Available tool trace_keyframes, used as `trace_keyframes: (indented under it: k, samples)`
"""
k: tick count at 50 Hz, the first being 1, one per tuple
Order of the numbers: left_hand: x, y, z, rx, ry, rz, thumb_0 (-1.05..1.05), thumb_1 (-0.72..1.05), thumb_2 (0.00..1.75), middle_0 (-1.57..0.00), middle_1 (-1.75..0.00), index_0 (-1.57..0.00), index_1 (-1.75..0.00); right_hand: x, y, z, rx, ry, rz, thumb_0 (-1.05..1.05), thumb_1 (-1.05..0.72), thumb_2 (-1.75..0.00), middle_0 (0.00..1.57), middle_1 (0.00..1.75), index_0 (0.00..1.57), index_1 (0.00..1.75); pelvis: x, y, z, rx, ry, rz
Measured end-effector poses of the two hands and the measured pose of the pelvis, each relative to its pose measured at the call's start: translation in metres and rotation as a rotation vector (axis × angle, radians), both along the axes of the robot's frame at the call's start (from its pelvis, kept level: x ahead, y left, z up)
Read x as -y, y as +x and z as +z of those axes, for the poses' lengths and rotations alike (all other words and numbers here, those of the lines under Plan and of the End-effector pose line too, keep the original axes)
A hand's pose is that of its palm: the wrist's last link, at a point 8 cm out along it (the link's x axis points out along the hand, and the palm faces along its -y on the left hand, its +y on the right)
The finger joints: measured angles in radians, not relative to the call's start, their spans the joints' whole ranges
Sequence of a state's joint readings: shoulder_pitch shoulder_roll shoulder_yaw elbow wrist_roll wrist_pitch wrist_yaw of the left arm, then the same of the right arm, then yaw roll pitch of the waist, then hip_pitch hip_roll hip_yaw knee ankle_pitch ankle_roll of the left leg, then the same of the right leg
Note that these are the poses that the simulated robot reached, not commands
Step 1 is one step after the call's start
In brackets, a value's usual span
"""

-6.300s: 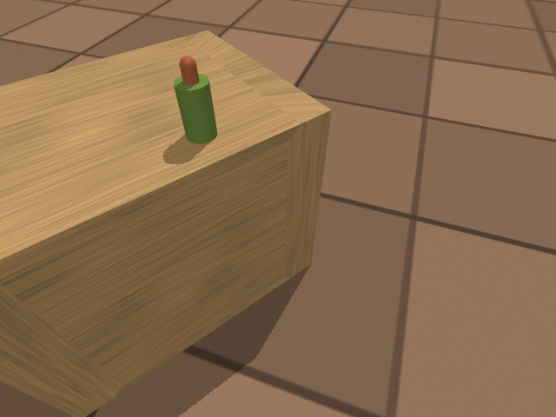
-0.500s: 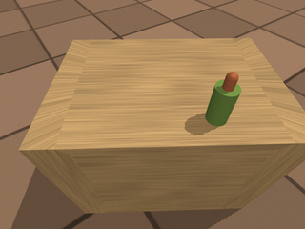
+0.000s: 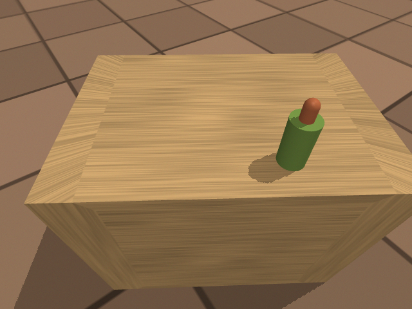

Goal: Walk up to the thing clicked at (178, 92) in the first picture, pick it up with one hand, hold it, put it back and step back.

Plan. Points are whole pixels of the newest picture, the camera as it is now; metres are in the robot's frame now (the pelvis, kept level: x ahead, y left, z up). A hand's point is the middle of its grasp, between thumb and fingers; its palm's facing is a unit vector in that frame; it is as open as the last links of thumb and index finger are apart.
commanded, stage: stand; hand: right
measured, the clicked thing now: (301, 133) +0.48 -0.22 +0.06
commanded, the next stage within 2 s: rise first in 0.16 s
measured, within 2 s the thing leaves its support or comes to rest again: neither
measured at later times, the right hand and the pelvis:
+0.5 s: hand (329, 302) +0.17 -0.24 -0.12, palm faces +0.20 +0.93 -0.31, open 10.9 cm; pelvis -0.01 +0.00 -0.01, yaw +0 degrees
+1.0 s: hand (353, 273) +0.19 -0.25 +0.00, palm faces +0.29 +0.90 -0.33, open 17.3 cm; pelvis +0.01 +0.01 -0.01, yaw -1 degrees
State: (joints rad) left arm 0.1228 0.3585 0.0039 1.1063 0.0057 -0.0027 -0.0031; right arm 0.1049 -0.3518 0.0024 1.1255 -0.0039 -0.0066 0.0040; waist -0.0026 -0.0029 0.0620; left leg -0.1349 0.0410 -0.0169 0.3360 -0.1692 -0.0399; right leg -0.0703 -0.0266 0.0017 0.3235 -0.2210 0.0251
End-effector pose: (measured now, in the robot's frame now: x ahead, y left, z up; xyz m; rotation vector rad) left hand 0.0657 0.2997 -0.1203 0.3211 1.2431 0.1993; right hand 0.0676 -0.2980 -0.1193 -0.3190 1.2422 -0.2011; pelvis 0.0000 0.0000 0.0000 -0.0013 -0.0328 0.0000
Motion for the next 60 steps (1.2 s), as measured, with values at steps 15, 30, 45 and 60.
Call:
trace_keyframes:
  k: [15,30,45,60]
  samples:
    - [-0.001,0.001,0.001,0.020,0.001,0.013,0.01,0.90,0.89,-0.19,-0.29,-0.20,-0.29,-0.002,0.001,-0.001,0.017,0.006,-0.014,0.00,-0.90,-0.89,0.19,0.29,0.20,0.29,-0.001,-0.001,-0.001,-0.007,0.001,-0.004]
    - [0.020,0.088,0.024,0.415,-0.036,0.047,0.01,0.26,0.29,-0.06,-0.07,-0.06,-0.07,-0.004,0.084,0.053,0.516,-0.040,-0.087,0.00,-0.24,-0.30,0.08,0.08,0.07,0.07,-0.005,-0.004,-0.006,-0.075,0.004,-0.011]
    - [0.042,0.105,0.044,0.568,-0.071,-0.016,0.00,-0.39,0.06,-0.07,-0.06,-0.07,-0.06,-0.009,0.091,0.127,0.812,-0.115,-0.021,-0.01,0.39,-0.08,0.05,0.06,0.05,0.05,-0.005,0.008,-0.006,-0.022,0.001,-0.019]
    - [0.033,0.086,0.029,0.501,-0.073,0.014,-0.01,-0.53,0.04,-0.06,-0.05,-0.07,-0.06,-0.010,0.079,0.181,0.983,-0.188,0.062,-0.01,0.54,-0.04,0.05,0.06,0.05,0.05,-0.005,0.000,-0.007,0.006,0.001,-0.022]
